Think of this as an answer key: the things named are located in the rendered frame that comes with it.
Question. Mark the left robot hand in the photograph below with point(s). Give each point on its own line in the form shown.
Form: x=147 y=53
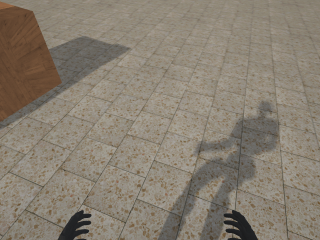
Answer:
x=69 y=232

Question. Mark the right robot hand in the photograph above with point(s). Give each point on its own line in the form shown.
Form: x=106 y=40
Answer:
x=245 y=231

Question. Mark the pedestal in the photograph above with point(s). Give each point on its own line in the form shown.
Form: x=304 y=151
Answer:
x=27 y=70

